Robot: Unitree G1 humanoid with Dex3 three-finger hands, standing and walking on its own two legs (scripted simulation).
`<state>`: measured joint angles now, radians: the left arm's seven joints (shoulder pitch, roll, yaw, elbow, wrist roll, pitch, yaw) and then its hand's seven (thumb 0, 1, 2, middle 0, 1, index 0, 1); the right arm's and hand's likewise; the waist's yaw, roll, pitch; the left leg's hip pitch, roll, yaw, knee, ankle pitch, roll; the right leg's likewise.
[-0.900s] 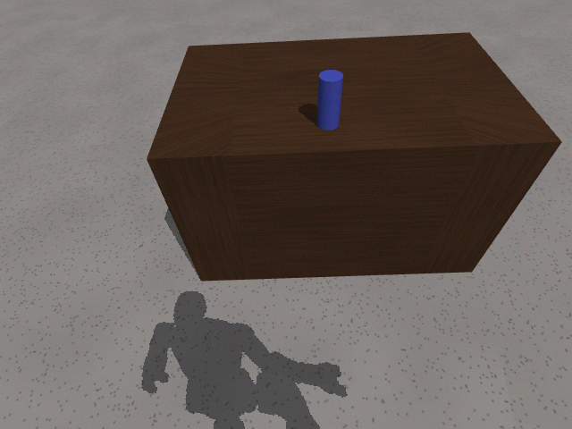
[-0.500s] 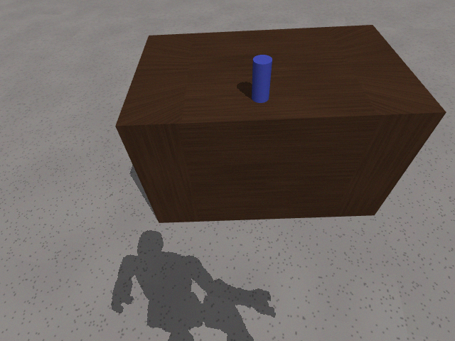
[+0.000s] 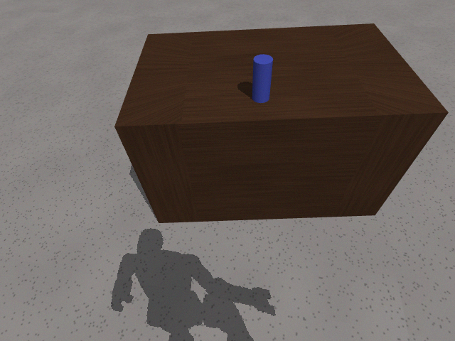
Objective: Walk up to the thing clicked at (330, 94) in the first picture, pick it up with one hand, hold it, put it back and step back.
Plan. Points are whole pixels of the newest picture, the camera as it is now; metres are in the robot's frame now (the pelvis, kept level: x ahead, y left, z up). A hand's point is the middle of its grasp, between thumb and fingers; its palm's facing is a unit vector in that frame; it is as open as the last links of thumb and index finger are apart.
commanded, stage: stand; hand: right
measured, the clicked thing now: (261, 79) +0.90 -0.06 -0.06
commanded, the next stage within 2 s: walk up in 0.22 s
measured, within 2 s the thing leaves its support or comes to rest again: neither
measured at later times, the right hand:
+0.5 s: hand out of the picture +0.14 -0.23 -0.15, palm faces -0.11 +0.92 -0.38, open 7.4 cm
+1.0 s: hand (315, 285) +0.26 -0.15 -0.17, palm faces -0.04 +0.95 -0.32, open 7.4 cm
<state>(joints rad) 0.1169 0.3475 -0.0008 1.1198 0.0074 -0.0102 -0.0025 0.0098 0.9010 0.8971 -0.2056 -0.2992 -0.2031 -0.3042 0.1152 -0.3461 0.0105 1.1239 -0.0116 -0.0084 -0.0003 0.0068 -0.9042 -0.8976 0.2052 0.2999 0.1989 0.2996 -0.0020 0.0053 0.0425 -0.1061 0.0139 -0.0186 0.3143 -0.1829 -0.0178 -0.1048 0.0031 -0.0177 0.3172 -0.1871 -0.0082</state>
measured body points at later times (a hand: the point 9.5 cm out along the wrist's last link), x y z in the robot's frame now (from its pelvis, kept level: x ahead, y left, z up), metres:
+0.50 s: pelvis +0.06 +0.05 -0.01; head +0.07 +0.05 +0.44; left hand +0.05 +0.39 -0.13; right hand +0.14 -0.28 -0.12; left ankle +0.13 +0.20 -0.73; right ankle -0.01 -0.11 -0.75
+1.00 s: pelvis +0.24 +0.12 -0.02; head +0.26 +0.10 +0.43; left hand +0.30 +0.44 -0.12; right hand +0.27 -0.20 -0.15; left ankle +0.17 +0.22 -0.75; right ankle +0.34 +0.00 -0.75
